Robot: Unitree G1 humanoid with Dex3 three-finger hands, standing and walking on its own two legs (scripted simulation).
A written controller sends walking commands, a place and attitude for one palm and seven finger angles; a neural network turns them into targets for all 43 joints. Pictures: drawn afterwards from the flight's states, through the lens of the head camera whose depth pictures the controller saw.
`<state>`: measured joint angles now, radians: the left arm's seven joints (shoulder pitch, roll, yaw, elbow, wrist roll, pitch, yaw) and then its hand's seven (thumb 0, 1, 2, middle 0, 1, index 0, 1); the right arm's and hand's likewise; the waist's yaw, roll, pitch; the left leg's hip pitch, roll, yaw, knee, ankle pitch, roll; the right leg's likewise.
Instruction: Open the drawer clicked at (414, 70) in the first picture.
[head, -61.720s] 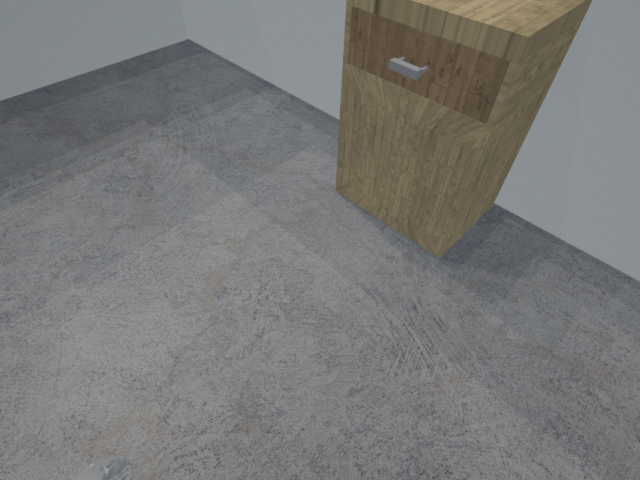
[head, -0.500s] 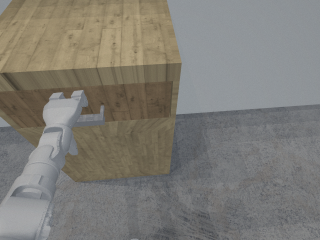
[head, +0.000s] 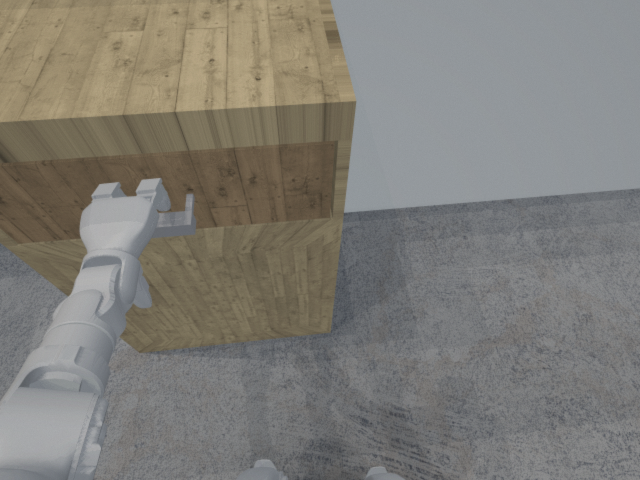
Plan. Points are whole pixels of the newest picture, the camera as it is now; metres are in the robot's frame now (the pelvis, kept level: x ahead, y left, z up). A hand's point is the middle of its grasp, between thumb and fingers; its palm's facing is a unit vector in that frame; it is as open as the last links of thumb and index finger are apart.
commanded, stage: lower the fingers behind the handle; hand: left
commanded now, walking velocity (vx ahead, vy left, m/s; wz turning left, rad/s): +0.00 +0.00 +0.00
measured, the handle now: (160, 213) +0.49 +0.24 -0.02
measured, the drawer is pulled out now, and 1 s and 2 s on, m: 0.00 0.00 0.00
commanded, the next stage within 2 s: lift the fingers back up to retry in 0.92 s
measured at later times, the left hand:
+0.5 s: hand (139, 244) +0.43 +0.26 -0.01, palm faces -0.02 +0.01 -1.00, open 13.8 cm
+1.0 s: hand (140, 246) +0.43 +0.26 -0.01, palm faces -0.02 +0.02 -1.00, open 13.8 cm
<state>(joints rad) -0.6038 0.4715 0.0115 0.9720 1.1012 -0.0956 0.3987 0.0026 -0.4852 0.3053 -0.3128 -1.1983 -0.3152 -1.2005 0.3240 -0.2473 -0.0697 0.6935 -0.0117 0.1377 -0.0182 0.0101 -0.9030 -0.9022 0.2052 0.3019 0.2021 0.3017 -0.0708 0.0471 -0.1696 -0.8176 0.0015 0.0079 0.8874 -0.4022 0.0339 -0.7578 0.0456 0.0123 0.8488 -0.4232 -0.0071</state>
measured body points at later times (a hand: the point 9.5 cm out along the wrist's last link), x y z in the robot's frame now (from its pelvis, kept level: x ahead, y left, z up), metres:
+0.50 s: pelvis -0.01 +0.00 -0.01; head +0.08 +0.01 +0.43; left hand +0.43 +0.25 +0.05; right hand +0.03 -0.27 -0.14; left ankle +0.00 +0.10 -0.69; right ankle -0.02 -0.12 -0.69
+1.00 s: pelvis -0.03 +0.00 -0.02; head +0.07 +0.01 +0.42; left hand +0.43 +0.25 +0.04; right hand +0.01 -0.27 -0.15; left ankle +0.00 +0.10 -0.69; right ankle -0.02 -0.12 -0.69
